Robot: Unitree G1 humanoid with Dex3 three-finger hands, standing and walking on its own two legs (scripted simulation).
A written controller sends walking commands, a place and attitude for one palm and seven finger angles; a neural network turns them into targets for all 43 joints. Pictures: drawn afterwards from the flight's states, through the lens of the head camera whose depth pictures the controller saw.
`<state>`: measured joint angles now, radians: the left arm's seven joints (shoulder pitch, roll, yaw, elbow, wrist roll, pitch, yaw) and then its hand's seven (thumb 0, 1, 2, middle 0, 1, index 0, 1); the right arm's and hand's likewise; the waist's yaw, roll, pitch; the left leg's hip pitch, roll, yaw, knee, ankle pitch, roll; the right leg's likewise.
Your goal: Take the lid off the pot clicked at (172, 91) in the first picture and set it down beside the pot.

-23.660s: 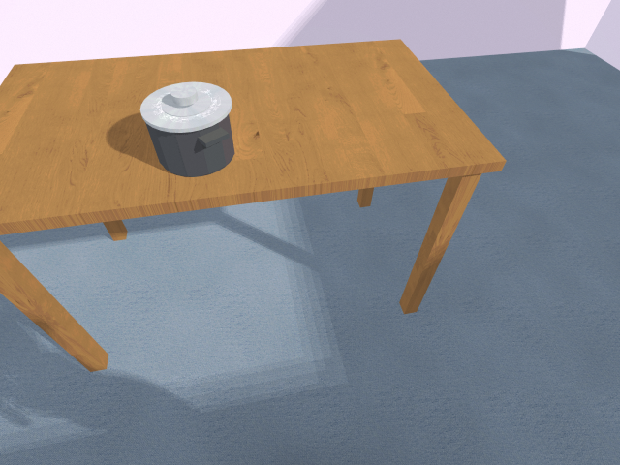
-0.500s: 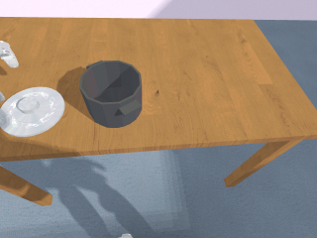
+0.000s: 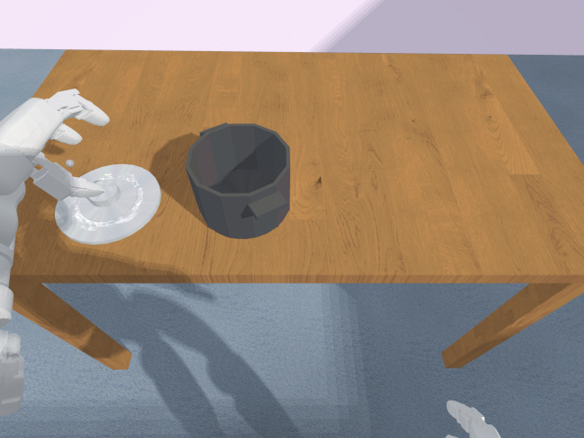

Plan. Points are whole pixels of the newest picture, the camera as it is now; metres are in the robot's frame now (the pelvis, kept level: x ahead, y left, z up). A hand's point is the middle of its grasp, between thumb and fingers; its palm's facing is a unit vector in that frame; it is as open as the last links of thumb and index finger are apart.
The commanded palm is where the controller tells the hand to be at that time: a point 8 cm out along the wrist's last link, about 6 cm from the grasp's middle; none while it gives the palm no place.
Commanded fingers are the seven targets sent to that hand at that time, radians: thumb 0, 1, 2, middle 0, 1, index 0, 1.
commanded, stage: draw the hand back to the body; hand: left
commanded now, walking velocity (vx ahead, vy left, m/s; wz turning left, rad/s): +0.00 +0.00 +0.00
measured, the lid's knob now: (104, 193) +0.49 +0.35 +0.00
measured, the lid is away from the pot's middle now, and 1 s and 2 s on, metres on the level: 0.24 0.24 0.24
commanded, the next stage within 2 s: step back with the hand held close in 1.70 s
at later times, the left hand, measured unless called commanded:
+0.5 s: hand (86, 165) +0.38 +0.26 +0.17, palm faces +0.49 -0.82 -0.29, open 9.7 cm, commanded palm +0.32 +0.29 +0.19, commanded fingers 0.00 0.53 0.80 -0.26 -0.52 -0.26 -0.52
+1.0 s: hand (88, 223) +0.30 +0.22 +0.18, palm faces +0.48 -0.83 -0.28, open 7.6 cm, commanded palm +0.24 +0.25 +0.19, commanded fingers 0.00 0.90 0.90 -0.20 -0.30 -0.20 -0.30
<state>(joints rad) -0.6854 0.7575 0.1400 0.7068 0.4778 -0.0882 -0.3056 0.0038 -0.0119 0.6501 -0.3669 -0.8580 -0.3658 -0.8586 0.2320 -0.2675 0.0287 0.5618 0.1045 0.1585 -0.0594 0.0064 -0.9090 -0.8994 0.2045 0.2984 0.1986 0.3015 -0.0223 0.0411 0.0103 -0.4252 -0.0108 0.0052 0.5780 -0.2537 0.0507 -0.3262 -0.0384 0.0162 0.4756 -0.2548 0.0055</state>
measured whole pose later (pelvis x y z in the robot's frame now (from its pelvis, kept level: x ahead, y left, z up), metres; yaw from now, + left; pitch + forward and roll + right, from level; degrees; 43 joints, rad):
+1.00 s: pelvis +0.03 -0.06 +0.01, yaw -1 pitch -3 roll +0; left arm 0.07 0.36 0.38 -0.04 -0.10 -0.07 0.09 0.02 0.83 0.89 -0.22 -0.33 -0.21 -0.33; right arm 0.14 -0.24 0.02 0.67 0.03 -0.09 -0.08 0.01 -0.91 -0.90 0.20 0.30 0.20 0.30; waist 0.05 0.06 0.03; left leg -0.09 0.05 0.00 0.38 -0.22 -0.03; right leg -0.04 0.02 0.01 0.35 -0.25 -0.01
